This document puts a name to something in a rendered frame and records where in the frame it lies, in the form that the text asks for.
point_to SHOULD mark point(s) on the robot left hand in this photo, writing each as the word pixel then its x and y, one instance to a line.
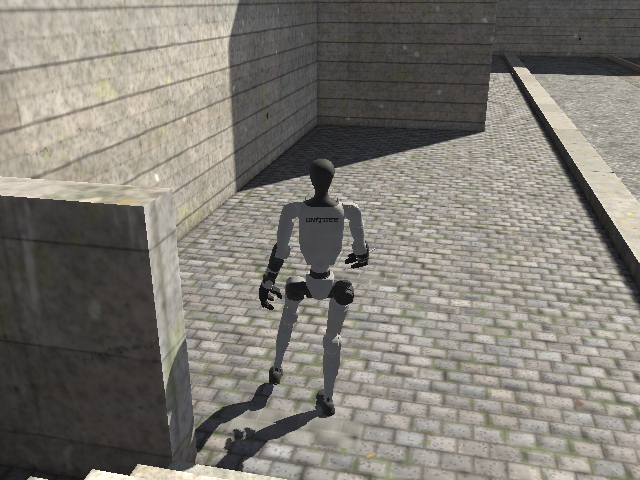
pixel 263 296

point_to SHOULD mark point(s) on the left robot forearm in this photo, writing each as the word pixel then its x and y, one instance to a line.
pixel 272 270

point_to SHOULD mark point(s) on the right robot upper arm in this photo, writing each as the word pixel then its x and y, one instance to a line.
pixel 353 213

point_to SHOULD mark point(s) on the right robot foot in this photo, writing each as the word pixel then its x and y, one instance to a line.
pixel 327 407

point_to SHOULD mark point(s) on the left robot upper arm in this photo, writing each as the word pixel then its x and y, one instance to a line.
pixel 285 227

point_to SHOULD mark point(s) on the humanoid robot torso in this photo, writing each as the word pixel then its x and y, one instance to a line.
pixel 320 239

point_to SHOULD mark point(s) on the robot right hand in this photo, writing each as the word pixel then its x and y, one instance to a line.
pixel 352 258

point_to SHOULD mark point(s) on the right robot forearm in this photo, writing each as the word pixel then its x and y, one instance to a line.
pixel 363 258

